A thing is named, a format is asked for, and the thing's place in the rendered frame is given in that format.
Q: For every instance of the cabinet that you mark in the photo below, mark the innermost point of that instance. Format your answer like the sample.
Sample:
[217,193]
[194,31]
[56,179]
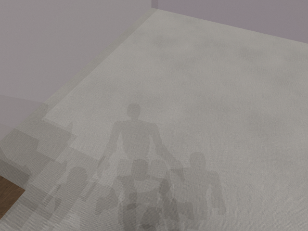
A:
[9,194]

